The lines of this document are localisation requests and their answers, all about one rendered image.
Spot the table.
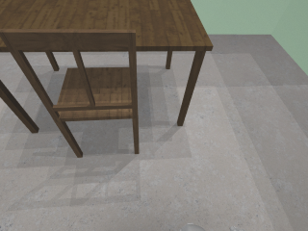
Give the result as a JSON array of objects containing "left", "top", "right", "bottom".
[{"left": 0, "top": 0, "right": 214, "bottom": 134}]

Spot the chair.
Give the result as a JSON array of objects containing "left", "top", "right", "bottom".
[{"left": 0, "top": 29, "right": 140, "bottom": 158}]

